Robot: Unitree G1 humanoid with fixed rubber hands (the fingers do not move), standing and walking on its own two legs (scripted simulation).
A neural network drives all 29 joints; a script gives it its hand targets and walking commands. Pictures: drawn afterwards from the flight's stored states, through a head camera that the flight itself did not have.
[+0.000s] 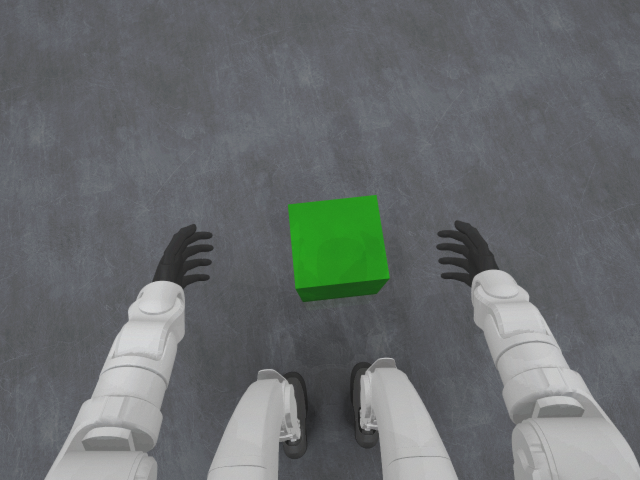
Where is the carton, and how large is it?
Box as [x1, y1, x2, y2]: [288, 195, 389, 301]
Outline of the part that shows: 376,195 288,204 295,288 303,301 376,293 389,278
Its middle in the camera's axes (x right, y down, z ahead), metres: +0.04 +0.04 +1.00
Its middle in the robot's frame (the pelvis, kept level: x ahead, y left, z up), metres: +0.50 -0.04 -0.57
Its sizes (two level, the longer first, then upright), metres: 0.210 0.200 0.250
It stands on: the floor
